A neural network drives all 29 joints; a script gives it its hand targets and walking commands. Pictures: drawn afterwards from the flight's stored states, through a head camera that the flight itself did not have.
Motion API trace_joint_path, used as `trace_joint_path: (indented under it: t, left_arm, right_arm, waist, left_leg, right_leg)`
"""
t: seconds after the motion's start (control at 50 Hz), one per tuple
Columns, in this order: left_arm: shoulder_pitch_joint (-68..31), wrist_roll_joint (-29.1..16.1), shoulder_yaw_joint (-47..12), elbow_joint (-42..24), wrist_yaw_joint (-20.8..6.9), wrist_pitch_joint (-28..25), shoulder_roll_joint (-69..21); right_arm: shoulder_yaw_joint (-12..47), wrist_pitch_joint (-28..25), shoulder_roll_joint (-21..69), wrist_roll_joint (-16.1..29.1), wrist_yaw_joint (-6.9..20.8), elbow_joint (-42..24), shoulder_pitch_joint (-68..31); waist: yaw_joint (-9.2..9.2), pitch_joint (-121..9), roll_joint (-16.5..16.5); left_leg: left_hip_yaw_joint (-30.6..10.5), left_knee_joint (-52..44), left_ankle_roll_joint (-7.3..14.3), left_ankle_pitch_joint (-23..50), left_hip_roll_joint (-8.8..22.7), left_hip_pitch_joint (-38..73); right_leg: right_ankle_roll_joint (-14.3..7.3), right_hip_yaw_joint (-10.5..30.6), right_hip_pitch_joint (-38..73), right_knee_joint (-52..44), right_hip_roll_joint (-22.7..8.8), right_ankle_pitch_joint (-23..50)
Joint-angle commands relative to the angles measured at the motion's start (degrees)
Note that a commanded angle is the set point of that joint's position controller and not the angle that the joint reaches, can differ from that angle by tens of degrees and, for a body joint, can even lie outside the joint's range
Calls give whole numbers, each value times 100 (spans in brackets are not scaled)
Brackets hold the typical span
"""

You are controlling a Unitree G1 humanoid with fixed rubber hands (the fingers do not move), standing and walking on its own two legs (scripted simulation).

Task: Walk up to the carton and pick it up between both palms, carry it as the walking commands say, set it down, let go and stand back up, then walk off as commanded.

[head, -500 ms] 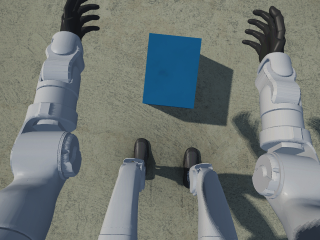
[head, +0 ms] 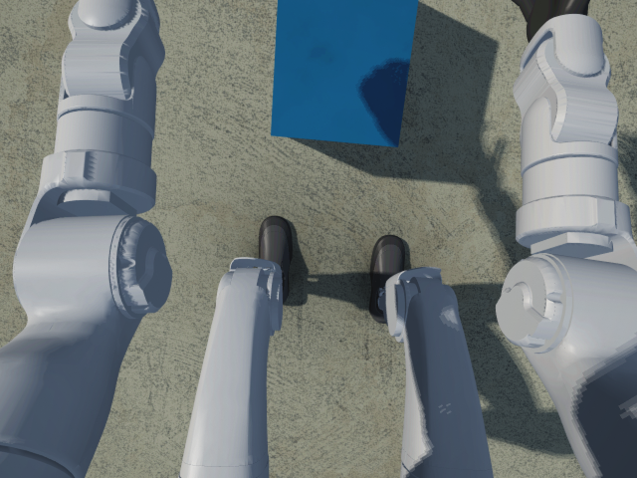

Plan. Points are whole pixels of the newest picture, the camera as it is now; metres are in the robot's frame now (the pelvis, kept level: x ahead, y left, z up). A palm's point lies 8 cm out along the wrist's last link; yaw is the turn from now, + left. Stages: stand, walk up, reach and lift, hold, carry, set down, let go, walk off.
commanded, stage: reach and lift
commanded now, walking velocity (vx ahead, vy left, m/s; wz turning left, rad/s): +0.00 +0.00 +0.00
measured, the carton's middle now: (341, 58) +0.55 +0.00 -0.53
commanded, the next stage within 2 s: none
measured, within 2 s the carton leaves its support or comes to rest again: neither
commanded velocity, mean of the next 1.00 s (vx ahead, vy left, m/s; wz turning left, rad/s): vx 0.00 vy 0.00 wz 0.00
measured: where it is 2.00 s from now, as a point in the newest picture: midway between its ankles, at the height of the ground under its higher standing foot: (330, 285)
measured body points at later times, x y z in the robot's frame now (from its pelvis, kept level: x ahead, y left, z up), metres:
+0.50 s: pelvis -0.04 +0.00 -0.14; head +0.34 +0.00 +0.08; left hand +0.56 +0.20 -0.30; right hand +0.54 -0.17 -0.31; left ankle +0.10 +0.12 -0.58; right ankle +0.07 -0.13 -0.58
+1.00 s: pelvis -0.04 +0.00 -0.23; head +0.36 -0.01 -0.04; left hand +0.55 +0.19 -0.44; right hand +0.54 -0.17 -0.45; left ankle +0.10 +0.12 -0.58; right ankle +0.07 -0.13 -0.58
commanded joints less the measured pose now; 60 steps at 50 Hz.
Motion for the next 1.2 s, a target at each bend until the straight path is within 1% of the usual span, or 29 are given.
trace_joint_path:
  t: [0.0, 0.04, 0.06, 0.08, 0.1, 0.12, 0.14, 0.16, 0.18, 0.22, 0.3, 0.36, 0.38, 0.42, 0.44, 0.48, 0.5, 0.58, 0.68, 0.7, 0.72, 0.74, 0.88, 0.94, 1.02, 1.08, 1.1, 1.16, 1.18]
  left_arm:
    - [-2628, -81, 233, -1727, 301, 21, 1583]
    - [-2633, -275, 34, -814, 374, 172, 1721]
    - [-2605, -317, 15, -792, 420, 249, 1752]
    - [-2650, -448, -219, -555, 462, 320, 1695]
    - [-2948, -537, -232, -1513, 535, 324, 1941]
    - [-3150, -801, -565, -1655, 595, 352, 1933]
    - [-3547, -1080, -706, -2656, 687, 391, 2208]
    - [-3193, -1222, -945, -825, 617, 539, 1978]
    - [-3475, -1251, -792, -2250, 636, 533, 2075]
    - [-3646, -1274, -906, -1212, 647, 492, 2075]
    - [-3246, -961, -713, 674, 528, 259, 1725]
    - [-3684, -1054, -832, -115, 566, 12, 1721]
    - [-3606, -1030, -802, 782, 536, -13, 1801]
    - [-3401, -934, -864, 1826, 401, 49, 1549]
    - [-3596, -996, -917, 864, 444, -12, 1538]
    - [-4046, -1079, -908, 203, 566, -219, 1929]
    - [-4017, -1071, -969, 1420, 550, -198, 1907]
    - [-4333, -1213, -1067, 682, 577, -287, 2098]
    - [-4479, -1312, -1017, 927, 643, -324, 2339]
    - [-4321, -1351, -1073, 1566, 606, -331, 2281]
    - [-4202, -1257, -1008, 1474, 595, -349, 2233]
    - [-4037, -1293, -1132, 1950, 523, -349, 1973]
    - [-3883, -1363, -1151, 1881, 392, -571, 1885]
    - [-4086, -1385, -960, 1639, 462, -665, 2192]
    - [-4130, -1551, -1134, 1489, 517, -670, 2229]
    - [-3974, -1572, -1131, 1587, 523, -662, 2299]
    - [-3862, -1513, -1061, 1724, 509, -657, 2281]
    - [-3769, -1587, -1069, 1712, 490, -654, 2219]
    - [-3633, -1475, -1031, 1920, 473, -654, 2218]
  right_arm:
    - [252, 51, -1311, 195, -401, -1617, -2592]
    - [518, 158, -1498, 502, -483, -974, -2844]
    - [599, 224, -1517, 604, -529, -1299, -3072]
    - [707, 289, -1446, 779, -583, -986, -3034]
    - [937, 372, -1455, 1047, -654, -1634, -3238]
    - [1096, 389, -1589, 1274, -740, -1572, -3297]
    - [1377, 508, -1670, 1561, -850, -2424, -3591]
    - [1545, 648, -1549, 1655, -821, -416, -3099]
    - [1441, 650, -1704, 1609, -902, -1962, -3408]
    - [1268, 563, -1989, 1384, -908, -852, -3464]
    - [1153, 414, -1445, 1098, -691, 1025, -2983]
    - [1241, 178, -1598, 1172, -634, 216, -3506]
    - [1319, 186, -1458, 1267, -616, 965, -3423]
    - [1285, 196, -1471, 1124, -484, 1542, -3468]
    - [1219, 61, -1702, 1118, -496, 532, -3763]
    - [1410, -90, -1797, 1283, -592, -71, -4069]
    - [1473, -32, -1685, 1350, -599, 1134, -3972]
    - [1663, -78, -1670, 1601, -617, 435, -4381]
    - [1870, -89, -1720, 1738, -715, 680, -4326]
    - [1794, -86, -1719, 1669, -709, 1291, -4170]
    - [1816, -138, -1687, 1664, -667, 1150, -4232]
    - [1762, -121, -1651, 1568, -588, 1875, -3888]
    - [1983, -400, -1430, 1721, -470, 1588, -3996]
    - [2086, -477, -1487, 1899, -488, 1267, -4259]
    - [2030, -496, -1806, 1876, -610, 1293, -4235]
    - [2134, -482, -1692, 1833, -627, 1217, -4145]
    - [2187, -489, -1620, 1903, -599, 1255, -4079]
    - [2093, -501, -1713, 1812, -608, 1293, -3913]
    - [2148, -474, -1547, 1874, -573, 1490, -3800]
  waist:
    - [14, -10404, -36]
    - [24, -9549, -66]
    - [127, -9998, -172]
    - [12, -9977, -156]
    - [214, -11136, -165]
    - [58, -11508, -35]
    - [79, -13091, -226]
    - [-153, -10433, -109]
    - [-148, -11552, -170]
    - [-326, -9777, 70]
    - [-247, -6765, 22]
    - [-235, -8067, -56]
    - [-120, -7122, -82]
    - [-206, -5785, -103]
    - [-293, -6748, -16]
    - [-109, -8108, -127]
    - [-133, -6683, -84]
    - [51, -7327, -84]
    - [117, -7218, -296]
    - [0, -6359, -271]
    - [80, -6114, -267]
    - [-81, -5322, -173]
    - [-9, -5174, -207]
    - [286, -5647, -363]
    - [56, -6212, -277]
    - [110, -5989, -385]
    - [289, -5961, -419]
    - [35, -5793, -400]
    - [228, -5583, -423]
  left_leg:
    - [465, 1293, 6, 2562, -582, 4681]
    - [521, 1577, 71, 1691, -476, 4275]
    - [567, 1717, 94, 1645, -490, 4333]
    - [483, 1800, 108, 1542, -458, 4629]
    - [563, 1963, 89, 1974, -490, 4971]
    - [576, 2183, 81, 2078, -462, 5122]
    - [624, 2351, 132, 2485, -511, 5813]
    - [589, 2508, 176, 1663, -384, 4500]
    - [577, 2581, 204, 2231, -461, 4998]
    - [531, 2817, 131, 1450, -339, 3989]
    - [453, 2922, 52, 373, -267, 2294]
    - [467, 3250, 17, 1072, -365, 2703]
    - [448, 3261, 71, 659, -308, 2304]
    - [353, 3344, 78, -64, -237, 1709]
    - [344, 3462, 53, 593, -314, 2313]
    - [402, 3787, 71, 1302, -348, 2659]
    - [402, 3765, 87, 529, -251, 1841]
    - [362, 4053, 112, 1026, -252, 2309]
    - [379, 4457, 134, 1019, -188, 2044]
    - [352, 4509, 123, 716, -139, 1514]
    - [339, 4539, 111, 678, -121, 1461]
    - [290, 4525, 29, 455, -76, 1072]
    - [208, 4947, 20, 894, -26, 932]
    - [228, 5095, 41, 1189, -15, 943]
    - [249, 5272, 51, 1334, -14, 1214]
    - [288, 5271, 55, 1212, -34, 1074]
    - [250, 5283, 73, 1235, -30, 1072]
    - [236, 5321, 44, 1199, -42, 1083]
    - [227, 5265, 62, 1185, -41, 1006]
  right_leg:
    - [289, -104, 3248, 916, 826, 2559]
    - [249, -154, 2651, 1102, 788, 1551]
    - [268, -89, 3126, 1166, 768, 1571]
    - [262, -185, 2957, 1338, 772, 1364]
    - [251, -106, 3792, 1502, 810, 1875]
    - [201, -123, 3906, 1711, 835, 2026]
    - [204, -166, 4901, 1880, 870, 2499]
    - [140, -156, 3416, 2018, 756, 1665]
    - [144, -123, 4190, 2104, 832, 2329]
    - [94, -117, 2852, 2392, 790, 1501]
    - [70, -141, 1023, 2567, 674, 248]
    - [72, -83, 1699, 2826, 742, 1060]
    - [86, -98, 1063, 2860, 719, 572]
    - [76, -134, 360, 2895, 606, -220]
    - [97, -122, 908, 2994, 672, 444]
    - [120, -85, 1533, 3317, 721, 1190]
    - [108, -114, 804, 3344, 650, 470]
    - [152, -74, 1078, 3636, 644, 808]
    - [193, -15, 1106, 3933, 598, 861]
    - [204, -6, 672, 4021, 579, 629]
    - [202, 22, 497, 4035, 564, 540]
    - [190, 23, -57, 4052, 552, 317]
    - [206, 181, -14, 4402, 537, 839]
    - [268, 222, 298, 4611, 532, 1226]
    - [254, 176, 494, 4783, 509, 1350]
    - [273, 163, 385, 4790, 492, 1174]
    - [298, 170, 389, 4803, 497, 1139]
    - [306, 138, 197, 4748, 518, 1090]
    - [319, 160, 58, 4724, 527, 1037]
